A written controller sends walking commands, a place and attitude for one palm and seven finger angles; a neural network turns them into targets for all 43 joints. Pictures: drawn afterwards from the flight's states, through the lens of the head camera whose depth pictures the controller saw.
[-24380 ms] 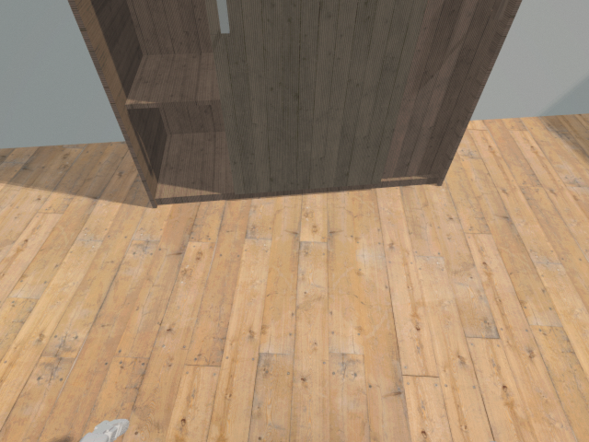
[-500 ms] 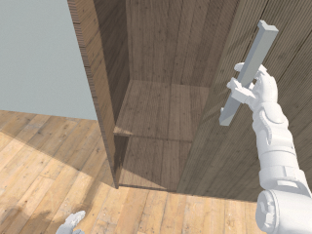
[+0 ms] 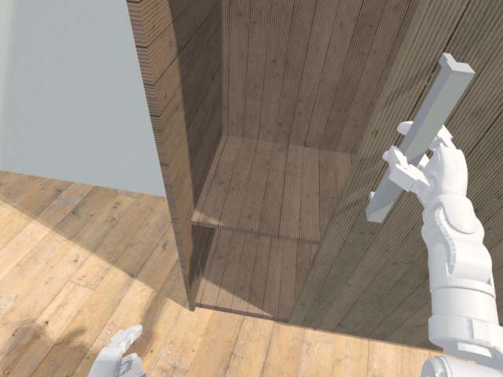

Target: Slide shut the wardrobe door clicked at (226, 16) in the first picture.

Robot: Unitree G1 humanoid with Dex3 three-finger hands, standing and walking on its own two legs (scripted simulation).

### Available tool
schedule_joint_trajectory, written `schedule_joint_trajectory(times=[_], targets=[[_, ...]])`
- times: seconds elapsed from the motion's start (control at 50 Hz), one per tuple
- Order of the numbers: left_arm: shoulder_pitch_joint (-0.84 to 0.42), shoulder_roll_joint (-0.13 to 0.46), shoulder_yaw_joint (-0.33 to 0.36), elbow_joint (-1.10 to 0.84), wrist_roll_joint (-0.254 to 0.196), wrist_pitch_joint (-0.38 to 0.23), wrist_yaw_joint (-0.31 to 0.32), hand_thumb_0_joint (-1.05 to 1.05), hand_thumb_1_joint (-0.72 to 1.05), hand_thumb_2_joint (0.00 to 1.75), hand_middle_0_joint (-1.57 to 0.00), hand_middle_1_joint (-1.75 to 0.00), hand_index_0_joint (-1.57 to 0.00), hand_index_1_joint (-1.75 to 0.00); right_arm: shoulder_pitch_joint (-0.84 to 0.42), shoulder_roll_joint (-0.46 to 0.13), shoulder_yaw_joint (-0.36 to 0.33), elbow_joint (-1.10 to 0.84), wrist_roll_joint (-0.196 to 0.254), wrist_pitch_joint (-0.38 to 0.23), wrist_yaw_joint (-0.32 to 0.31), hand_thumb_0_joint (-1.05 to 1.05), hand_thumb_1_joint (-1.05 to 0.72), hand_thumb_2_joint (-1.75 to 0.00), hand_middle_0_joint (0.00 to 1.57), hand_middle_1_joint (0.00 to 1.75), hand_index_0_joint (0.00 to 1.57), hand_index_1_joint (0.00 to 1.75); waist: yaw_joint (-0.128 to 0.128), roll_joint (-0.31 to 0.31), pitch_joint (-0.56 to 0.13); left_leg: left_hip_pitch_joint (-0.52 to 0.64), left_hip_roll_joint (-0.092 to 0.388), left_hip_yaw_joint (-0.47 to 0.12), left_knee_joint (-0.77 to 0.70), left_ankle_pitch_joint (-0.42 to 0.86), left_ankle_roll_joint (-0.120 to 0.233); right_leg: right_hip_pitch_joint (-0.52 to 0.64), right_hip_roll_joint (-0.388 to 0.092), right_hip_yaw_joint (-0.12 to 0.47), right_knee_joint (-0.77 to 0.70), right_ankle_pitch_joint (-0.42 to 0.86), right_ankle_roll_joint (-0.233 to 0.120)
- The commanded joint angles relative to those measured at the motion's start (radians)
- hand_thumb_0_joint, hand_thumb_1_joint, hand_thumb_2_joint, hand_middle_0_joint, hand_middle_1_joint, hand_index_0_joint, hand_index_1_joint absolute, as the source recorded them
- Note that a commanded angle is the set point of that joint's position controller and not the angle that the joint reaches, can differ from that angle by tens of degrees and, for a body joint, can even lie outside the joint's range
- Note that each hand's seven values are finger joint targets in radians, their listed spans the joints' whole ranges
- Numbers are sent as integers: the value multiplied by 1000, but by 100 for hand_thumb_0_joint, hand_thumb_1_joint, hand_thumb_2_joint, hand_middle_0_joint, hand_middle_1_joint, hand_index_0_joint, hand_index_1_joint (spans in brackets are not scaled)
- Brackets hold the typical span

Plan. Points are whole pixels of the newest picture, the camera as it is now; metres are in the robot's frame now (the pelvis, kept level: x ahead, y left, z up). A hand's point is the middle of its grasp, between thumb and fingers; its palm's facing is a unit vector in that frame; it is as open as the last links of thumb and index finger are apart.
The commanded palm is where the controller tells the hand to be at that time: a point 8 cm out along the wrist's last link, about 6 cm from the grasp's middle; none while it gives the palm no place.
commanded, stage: tug the door sideways, standing still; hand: right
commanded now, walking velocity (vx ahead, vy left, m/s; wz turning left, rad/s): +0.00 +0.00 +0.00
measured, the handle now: (404, 149) +0.45 -0.19 +0.18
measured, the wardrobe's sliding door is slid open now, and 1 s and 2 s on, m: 0.37 0.37 0.35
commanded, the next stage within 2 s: step sideways, sliding the door along in 0.58 s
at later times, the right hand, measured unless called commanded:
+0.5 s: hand (395, 166) +0.40 -0.16 +0.18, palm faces +0.16 +0.99 -0.03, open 6.3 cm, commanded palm +0.37 -0.16 +0.18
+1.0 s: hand (392, 167) +0.41 -0.16 +0.17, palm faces +0.23 +0.96 -0.14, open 6.5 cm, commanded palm +0.38 -0.17 +0.18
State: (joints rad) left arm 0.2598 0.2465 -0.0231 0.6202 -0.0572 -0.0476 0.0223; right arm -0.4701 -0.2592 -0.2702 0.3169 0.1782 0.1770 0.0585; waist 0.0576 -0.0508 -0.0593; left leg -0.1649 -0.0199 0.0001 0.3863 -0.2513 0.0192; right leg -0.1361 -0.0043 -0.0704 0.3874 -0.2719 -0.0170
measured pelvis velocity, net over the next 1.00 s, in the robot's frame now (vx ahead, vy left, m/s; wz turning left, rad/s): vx -0.01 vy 0.02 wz -0.08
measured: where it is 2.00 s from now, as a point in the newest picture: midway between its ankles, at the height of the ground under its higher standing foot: outside the picture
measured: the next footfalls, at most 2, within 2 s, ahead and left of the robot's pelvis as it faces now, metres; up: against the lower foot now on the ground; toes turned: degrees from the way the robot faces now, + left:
left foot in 1.72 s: +0.27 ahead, +0.28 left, +0.00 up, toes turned -7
right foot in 1.92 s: +0.14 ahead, +0.05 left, +0.00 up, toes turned -17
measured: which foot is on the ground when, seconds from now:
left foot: down 0.00-1.00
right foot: down 0.00-1.00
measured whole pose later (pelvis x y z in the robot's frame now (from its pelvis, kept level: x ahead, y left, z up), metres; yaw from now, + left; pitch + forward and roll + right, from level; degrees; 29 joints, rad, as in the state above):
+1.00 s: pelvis -0.01 +0.02 -0.02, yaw -4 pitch -1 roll +0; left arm 0.21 0.20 -0.03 0.66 -0.02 0.03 0.05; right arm -0.67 -0.26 -0.12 0.44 0.10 -0.02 -0.11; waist -0.01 -0.05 0.12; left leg -0.33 -0.03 0.05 0.65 -0.39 0.03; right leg -0.20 0.01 0.04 0.59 -0.37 0.00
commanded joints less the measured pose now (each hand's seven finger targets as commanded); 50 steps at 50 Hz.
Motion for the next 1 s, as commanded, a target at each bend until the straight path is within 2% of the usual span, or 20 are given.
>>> schedule_joint_trajectory(times=[0.0, 0.06, 0.1, 0.16, 0.26, 0.4, 0.44, 0.5, 0.52, 0.6, 0.64, 0.66, 0.68, 0.7, 0.74, 0.8, 0.84, 0.9, 0.94, 0.98], targets=[[-118, 109, 38, -166, 3, -55, 1, 0, 90, 90, -20, -30, -20, -30, -162, -187, -44, -411, 28, -64, 49, 0, -90, -90, 45, 140, 45, 140, -106, 47, -355, 201, 16, 41, 45, 730, 1, 151, -8, 57, 58, 751, -8], [-143, 106, 37, -175, -1, -54, 3, 0, 90, 90, -20, -30, -20, -30, -165, -188, -44, -474, 30, -39, 50, 0, -90, -90, 45, 140, 45, 140, -104, 25, -339, 180, 10, 44, 38, 667, 5, 153, -8, 61, 45, 705, -4], [-154, 100, 34, -157, -3, -60, 8, 0, 90, 90, -20, -30, -20, -30, -290, -114, 36, -480, 29, -27, 39, 0, -90, -90, 45, 140, 45, 140, -75, -14, -308, 129, 8, 41, 23, 636, 7, 176, -4, 61, 60, 690, -5], [-127, 112, 39, -113, 1, -57, 18, 0, 90, 90, -20, -30, -20, -30, -424, -100, 67, -392, 16, 13, 8, 0, -90, -90, 45, 140, 45, 140, -36, 24, -271, 68, 1, 45, 22, 632, 1, 182, -7, 72, 80, 696, -9], [-89, 104, 48, -82, 14, -53, 21, 0, 90, 90, -20, -30, -20, -30, -509, -11, 149, -375, -5, 47, -12, 0, -90, -90, 45, 140, 45, 140, -19, 24, -385, 69, 6, 57, 69, 766, -6, 249, 2, 91, 135, 901, -5], [-154, 80, 27, -73, 16, -65, 20, 0, 90, 90, -20, -30, -20, -30, -596, 149, 306, -320, -15, -35, -30, 0, -90, -90, 45, 140, 45, 140, 2, 66, -268, 3, 8, 60, 21, 470, 11, 186, 14, 105, 76, 497, -8], [-147, 79, 24, -68, 19, -70, 16, 0, 90, 90, -20, -30, -20, -30, -591, 174, 325, -282, -18, -48, -29, 0, -90, -90, 45, 140, 45, 140, 0, 27, -270, -12, 7, 61, 42, 510, 13, 208, 10, 112, 91, 584, -6], [-110, 84, 31, -61, 29, -63, 5, 0, 90, 90, -20, -30, -20, -30, -623, 197, 359, -303, -23, -33, -16, 0, -90, -90, 45, 140, 45, 140, -3, -11, -379, -8, 11, 63, 103, 705, 1, 285, 2, 121, 165, 926, -5], [-113, 84, 37, -61, 26, -63, 1, 0, 90, 90, -20, -30, -20, -30, -654, 187, 363, -311, -28, -31, -14, 0, -90, -90, 45, 140, 45, 140, -1, 24, -414, -11, 7, 72, 103, 651, 1, 292, -1, 138, 158, 891, 0], [-152, 69, 28, -65, 20, -82, -2, 0, 90, 90, -20, -30, -20, -30, -711, 272, 436, -261, -27, -73, -25, 0, -90, -90, 45, 140, 45, 140, 16, 82, -317, -54, 4, 74, 63, 420, 12, 216, 4, 142, 108, 541, 1], [-150, 67, 24, -57, 24, -93, -3, 0, 90, 90, -20, -30, -20, -30, -696, 291, 438, -196, -24, -92, -36, 0, -90, -90, 45, 140, 45, 140, 16, 85, -271, -65, 2, 72, 61, 393, 15, 179, 12, 141, 99, 462, -4], [-138, 74, 24, -45, 25, -93, 0, 0, 90, 90, -20, -30, -20, -30, -744, 247, 406, -194, -29, -96, -44, 0, -90, -90, 45, 140, 45, 140, 17, 52, -283, -64, 3, 70, 68, 424, 17, 190, 12, 140, 105, 509, -1], [-109, 134, 33, -48, 43, -63, 23, 0, 90, 90, -20, -30, -20, -30, -778, -356, 8, -236, -122, -196, -126, 0, -90, -90, 45, 140, 45, 140, -62, -6, -204, -54, 66, 8, 42, 368, -4, 75, -48, 157, 127, 519, -37], [-108, 109, 22, -29, 59, -45, 26, 0, 90, 90, -20, -30, -20, -30, -780, -275, 78, -223, -135, -243, -132, 0, -90, -90, 45, 140, 45, 140, -45, -65, -215, -38, 76, 18, 68, 370, 2, 96, -47, 164, 106, 501, -24], [-126, 89, 38, -60, 53, -38, 30, 0, 90, 90, -20, -30, -20, -30, -687, -46, 231, -214, -115, -274, -109, 0, -90, -90, 45, 140, 45, 140, -28, -6, -312, -93, 41, 55, 177, 370, -12, 225, -108, 212, 148, 677, -34], [-122, 95, 52, -81, 54, -10, 30, 0, 90, 90, -20, -30, -20, -30, -690, -78, 218, -195, -104, -292, -110, 0, -90, -90, 45, 140, 45, 140, -7, -75, -328, -330, -11, 45, 399, -102, -8, 421, -239, 363, 130, 835, -110], [-155, 86, 42, -101, 51, 16, 32, 0, 90, 90, -20, -30, -20, -30, -701, -34, 248, -196, -98, -289, -111, 0, -90, -90, 45, 140, 45, 140, -8, -77, -264, -399, -1, 7, 448, -287, 2, 383, -287, 438, 85, 651, -170], [-149, 95, 38, -99, 40, 39, 41, 0, 90, 90, -20, -30, -20, -30, -704, -121, 179, -164, -101, -300, -135, 0, -90, -90, 45, 140, 45, 140, -20, -71, -222, -304, 11, 11, 323, -227, 15, 287, -280, 373, 137, 603, -174], [-160, 93, 34, -108, 33, 39, 41, 0, 90, 90, -20, -30, -20, -30, -726, -63, 225, -165, -107, -310, -126, 0, -90, -90, 45, 140, 45, 140, -17, -122, -209, -157, 2, 43, 214, -102, 17, 181, -242, 266, 177, 554, -130], [-177, 99, 38, -112, 25, 35, 41, 0, 90, 90, -20, -30, -20, -30, -740, -34, 254, -161, -106, -317, -116, 0, -90, -90, 45, 140, 45, 140, -31, -101, -212, 75, 10, 33, 87, 25, 32, -13, -209, 202, 250, 432, -93]])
